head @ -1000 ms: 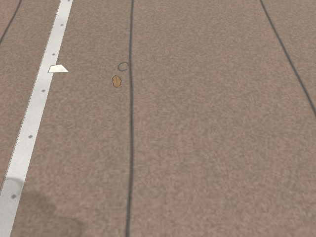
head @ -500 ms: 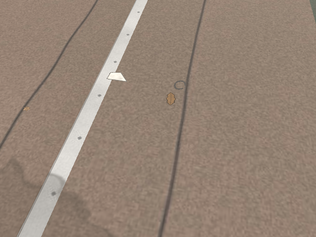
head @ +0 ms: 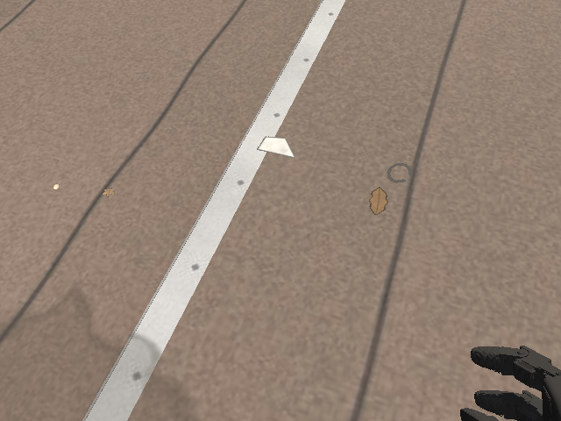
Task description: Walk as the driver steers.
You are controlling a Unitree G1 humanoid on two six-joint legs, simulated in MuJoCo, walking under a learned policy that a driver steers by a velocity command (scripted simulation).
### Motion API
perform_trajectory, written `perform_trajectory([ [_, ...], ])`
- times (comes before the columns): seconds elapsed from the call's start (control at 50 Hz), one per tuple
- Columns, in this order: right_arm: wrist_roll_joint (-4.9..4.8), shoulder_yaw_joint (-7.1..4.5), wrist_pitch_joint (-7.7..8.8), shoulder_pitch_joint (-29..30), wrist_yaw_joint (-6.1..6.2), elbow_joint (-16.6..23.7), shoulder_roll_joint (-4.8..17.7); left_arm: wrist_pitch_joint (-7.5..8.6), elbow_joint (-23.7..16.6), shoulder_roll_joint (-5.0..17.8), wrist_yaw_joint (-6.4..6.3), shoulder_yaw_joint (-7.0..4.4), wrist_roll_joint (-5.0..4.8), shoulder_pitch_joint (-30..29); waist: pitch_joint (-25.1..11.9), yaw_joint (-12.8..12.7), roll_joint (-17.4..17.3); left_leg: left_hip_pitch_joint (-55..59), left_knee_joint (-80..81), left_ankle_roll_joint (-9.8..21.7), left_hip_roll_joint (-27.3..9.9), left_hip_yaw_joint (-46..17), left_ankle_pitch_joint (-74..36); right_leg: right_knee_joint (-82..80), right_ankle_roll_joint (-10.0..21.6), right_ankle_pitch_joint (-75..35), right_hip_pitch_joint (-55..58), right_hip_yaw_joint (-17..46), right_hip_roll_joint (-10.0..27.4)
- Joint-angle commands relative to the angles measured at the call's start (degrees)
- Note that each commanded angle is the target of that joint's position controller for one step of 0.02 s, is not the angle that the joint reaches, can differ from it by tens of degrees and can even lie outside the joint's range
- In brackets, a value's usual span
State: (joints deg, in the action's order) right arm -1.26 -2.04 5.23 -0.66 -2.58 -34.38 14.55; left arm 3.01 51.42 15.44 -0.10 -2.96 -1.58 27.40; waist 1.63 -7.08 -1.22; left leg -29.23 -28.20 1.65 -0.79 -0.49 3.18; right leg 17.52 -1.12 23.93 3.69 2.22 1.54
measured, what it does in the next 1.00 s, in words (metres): walks ahead, turning right: left foot, then right foot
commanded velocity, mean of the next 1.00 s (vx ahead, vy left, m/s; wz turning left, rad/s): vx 0.50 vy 0.00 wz -0.38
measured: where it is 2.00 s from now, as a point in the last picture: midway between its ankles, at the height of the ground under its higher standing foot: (429, 204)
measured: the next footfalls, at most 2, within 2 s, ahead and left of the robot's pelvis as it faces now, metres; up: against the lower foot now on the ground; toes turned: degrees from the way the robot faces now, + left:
left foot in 0.02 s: +0.17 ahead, +0.13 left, +0.00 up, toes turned -1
right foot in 0.52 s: +0.41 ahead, -0.18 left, +0.00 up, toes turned -21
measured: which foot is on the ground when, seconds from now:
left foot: up 0.00-0.00, down 0.02-0.52, up 0.54-1.00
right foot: down 0.00-0.02, up 0.04-0.50, down 0.52-1.00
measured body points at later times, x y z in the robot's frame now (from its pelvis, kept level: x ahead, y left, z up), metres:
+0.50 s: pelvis +0.26 -0.03 +0.00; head +0.29 -0.05 +0.44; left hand +0.53 +0.14 -0.08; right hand +0.21 -0.32 -0.13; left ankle +0.13 +0.13 -0.73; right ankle +0.37 -0.17 -0.71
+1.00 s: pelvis +0.53 -0.13 +0.01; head +0.55 -0.15 +0.46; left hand +0.70 +0.11 -0.10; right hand +0.62 -0.43 -0.08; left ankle +0.74 -0.09 -0.70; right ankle +0.37 -0.17 -0.73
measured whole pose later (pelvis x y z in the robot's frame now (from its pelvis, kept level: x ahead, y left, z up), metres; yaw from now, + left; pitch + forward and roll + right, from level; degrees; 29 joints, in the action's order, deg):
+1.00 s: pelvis +0.53 -0.13 +0.01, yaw -24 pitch +2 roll -1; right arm -1.0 -1.9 5.1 -4.7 -2.8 -41.5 15.6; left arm 3.6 43.7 16.7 0.0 -3.2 -0.3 18.7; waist 0.9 -3.7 -2.6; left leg -34.0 -31.3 1.2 -2.7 0.0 -2.7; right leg 16.2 3.8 19.9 2.0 2.4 -5.0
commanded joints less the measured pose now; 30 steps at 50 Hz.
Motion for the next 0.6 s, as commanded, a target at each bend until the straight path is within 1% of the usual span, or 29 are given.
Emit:
perform_trajectory([
  [0.02, 1.13, -5.29, 0.66, -20.32, 1.56, -0.67, 12.80, 0.66, -5.32, 8.22, -0.31, -1.31, 1.16, -5.11, -13.87, 15.90, 4.26, 37.44, -1.62, 5.66, -6.75, -6.09, 0.48, 25.12, 5.59, -32.94, -18.98, 3.66, 6.34],
  [0.04, 2.30, -6.16, 0.13, -24.77, 1.64, -1.79, 17.80, 1.48, -6.96, 0.65, -0.38, 0.86, 0.83, 2.23, -24.45, 13.03, -13.22, 55.85, 2.86, 13.42, -23.01, -32.04, 12.73, 46.76, 1.85, 0.67, -38.86, 0.03, -2.32],
  [0.06, 2.09, -4.87, -0.06, -24.97, 1.51, -1.99, 12.62, 2.12, -5.94, 5.60, -0.30, -0.28, -0.73, 1.27, -24.96, 14.16, -13.37, 52.29, 9.40, 14.00, -23.55, -40.93, 20.15, 55.10, 1.87, 8.29, -43.69, 6.42, -1.34],
  [0.08, 1.51, -3.83, -0.12, -21.11, 1.69, -2.35, 9.69, 2.09, -7.46, 9.09, -0.23, -1.50, -1.81, -4.17, -14.54, 13.69, -10.12, 45.10, 10.33, 11.67, -21.52, -31.43, 19.86, 57.61, 2.11, 4.24, -48.03, 5.40, 1.18],
  [0.1, 1.34, -3.27, -0.09, -17.70, 1.73, -2.53, 8.08, 1.96, -8.07, 8.56, -0.35, -1.43, -1.32, -7.31, -9.39, 12.27, -6.51, 37.53, 11.52, 10.47, -19.16, -24.07, 15.05, 56.33, 2.23, -0.32, -47.14, 3.89, 3.55],
  [0.12, 1.63, -2.91, 0.06, -14.74, 1.56, -3.01, 6.59, 1.68, -8.37, 7.83, -0.38, -1.59, -0.41, -8.93, -5.88, 10.50, -5.00, 30.85, 13.51, 9.87, -16.98, -19.04, 10.53, 53.77, 2.19, -3.41, -45.21, 3.62, 4.93],
  [0.14, 2.01, -2.62, 0.52, -12.64, 1.47, -3.31, 5.26, 0.89, -8.06, 6.90, -0.29, -1.80, -0.25, -8.09, -4.12, 8.48, -5.93, 26.02, 15.64, 9.34, -15.30, -14.41, 7.18, 52.00, 2.16, -5.53, -42.01, 4.06, 6.31],
  [0.16, 2.06, -2.74, 0.93, -11.14, 1.43, -3.75, 4.86, 0.07, -7.83, 5.58, -0.18, -1.67, -0.45, -7.21, -3.20, 7.27, -6.13, 22.95, 17.56, 9.41, -14.75, -11.61, 5.57, 51.12, 2.00, -6.63, -39.76, 3.87, 6.67],
  [0.18, 1.87, -2.91, 1.40, -10.42, 1.46, -4.28, 4.88, -0.64, -7.97, 4.32, -0.13, -1.51, -0.47, -7.24, -2.20, 6.54, -5.39, 20.97, 19.01, 9.82, -14.86, -9.24, 3.20, 50.33, 1.70, -7.13, -39.28, 3.64, 6.89],
  [0.2, 1.73, -3.15, 1.79, -9.86, 1.53, -4.83, 5.35, -1.22, -8.57, 3.87, -0.15, -1.50, -0.30, -8.13, -0.85, 6.02, -4.51, 19.74, 20.24, 10.05, -15.09, -6.99, 1.12, 49.19, 1.35, -8.36, -40.09, 3.79, 7.05],
  [0.22, 1.80, -3.45, 2.05, -9.77, 1.66, -5.39, 6.06, -1.57, -9.28, 3.75, -0.20, -1.53, -0.04, -9.38, 0.08, 5.81, -3.57, 19.35, 21.08, 10.21, -15.36, -5.18, -0.38, 47.54, 1.03, -10.23, -41.35, 4.13, 7.17],
  [0.24, 1.96, -3.71, 2.12, -9.99, 1.82, -5.98, 6.71, -1.69, -9.95, 3.76, -0.15, -1.52, 0.23, -10.65, 0.74, 5.83, -2.73, 19.69, 21.55, 10.31, -15.37, -3.21, -1.79, 45.21, 0.72, -12.68, -42.65, 4.46, 7.24],
  [0.28, 1.94, -4.03, 1.96, -10.36, 2.22, -6.85, 7.68, -1.45, -10.88, 3.53, 0.48, -1.31, 0.38, -13.13, 1.37, 6.30, -2.00, 20.67, 21.89, 9.67, -14.34, 1.31, -3.51, 38.54, 0.65, -19.38, -43.02, 3.90, 6.97],
  [0.32, 1.75, -4.33, 1.60, -10.90, 2.64, -7.46, 8.90, -1.00, -11.99, 3.06, 1.43, -0.90, 0.35, -17.05, 2.23, 7.66, -1.35, 21.13, 21.99, 8.68, -13.48, 5.40, -4.41, 31.18, 1.00, -25.00, -41.34, 1.62, 6.32],
  [0.34, 1.56, -4.53, 1.39, -11.83, 2.80, -7.90, 9.59, -0.89, -12.81, 2.84, 1.87, -0.68, 0.41, -19.44, 2.81, 8.65, -0.78, 21.83, 22.07, 8.41, -13.77, 6.67, -4.32, 28.37, 1.29, -26.29, -40.90, 0.27, 5.99],
  [0.4, 0.63, -5.17, 0.47, -14.52, 2.93, -9.36, 11.38, -0.97, -15.38, 3.35, 2.81, -0.57, 0.33, -24.57, 4.28, 10.41, -0.29, 27.25, 20.95, 7.43, -15.37, 8.76, -4.35, 22.54, 2.78, -24.94, -41.84, -1.61, 5.49],
  [0.44, -0.02, -5.56, -0.42, -15.59, 2.91, -10.13, 12.39, -1.08, -16.94, 4.22, 3.29, -0.83, 0.39, -26.42, 4.53, 10.57, -0.56, 31.54, 18.17, 6.54, -16.35, 9.93, -8.25, 20.28, 4.29, -20.63, -42.22, -3.35, 4.43],
  [0.46, -0.27, -5.77, -0.86, -15.53, 2.95, -10.27, 13.19, -1.19, -17.52, 4.88, 3.42, -1.16, 0.48, -26.16, 3.68, 9.86, -1.21, 33.00, 15.25, 5.96, -16.47, 10.80, -15.65, 19.58, 5.30, -17.69, -40.37, -4.84, 3.03],
  [0.48, -0.54, -6.01, -1.29, -15.30, 3.04, -10.24, 14.19, -1.39, -17.73, 5.93, 3.41, -1.76, 0.54, -24.54, 1.60, 8.52, -2.35, 34.06, 10.67, 5.30, -16.30, 11.69, -26.18, 19.55, 6.47, -14.44, -36.61, -6.79, 0.88],
  [0.5, -0.85, -6.11, -1.84, -14.74, 3.10, -10.11, 14.76, -1.60, -16.87, 7.63, 3.26, -2.84, 0.43, -19.39, -1.91, 5.30, -2.90, 33.73, 2.33, 4.40, -15.39, 12.96, -35.28, 18.84, 7.94, -12.53, -29.36, -8.72, -1.88],
  [0.52, -0.98, -5.61, -2.21, -14.23, 3.24, -9.85, 13.84, -1.83, -14.37, 10.67, 2.69, -4.72, 0.18, -9.80, -6.90, 0.12, -1.97, 29.01, -10.37, 2.49, -13.03, 14.82, -37.23, 15.82, 10.01, -15.04, -15.69, -9.53, -5.10],
  [0.54, 0.76, -4.26, -1.88, -15.69, 3.48, -8.68, 10.71, -2.50, -12.40, 16.33, 1.46, -6.83, -0.07, -0.65, -12.50, -2.76, 5.32, 14.20, -29.41, -0.65, -10.24, 15.18, -17.66, 14.81, 13.67, -16.30, 2.05, 3.45, 2.01],
  [0.56, 2.41, -1.79, -0.33, -20.15, 2.91, -5.40, 3.06, -1.73, -13.53, 21.54, 1.50, -7.00, -0.31, -4.08, -17.85, 5.04, 18.23, -9.38, -47.55, -3.91, 1.92, 6.62, 31.14, 6.12, 24.06, -1.85, 16.58, 37.44, 14.69],
  [0.58, 0.16, -2.49, 1.60, -13.49, 2.29, -5.00, 8.45, -0.64, -15.41, 16.14, 2.06, -5.39, 0.07, -3.23, -21.59, 0.31, 9.85, -14.97, -52.08, -2.75, 1.07, -4.68, 30.93, -1.18, 23.78, 3.09, 17.78, 44.89, 17.27],
  [0.6, -1.57, -3.03, 2.49, -9.06, 1.99, -3.56, 10.58, 0.23, -14.66, 13.14, 2.29, -4.48, 0.54, -4.82, -13.61, 0.22, 7.21, -19.01, -50.61, -1.43, -1.08, -4.22, 25.19, -1.98, 21.22, -1.33, 12.61, 37.25, 16.12],
])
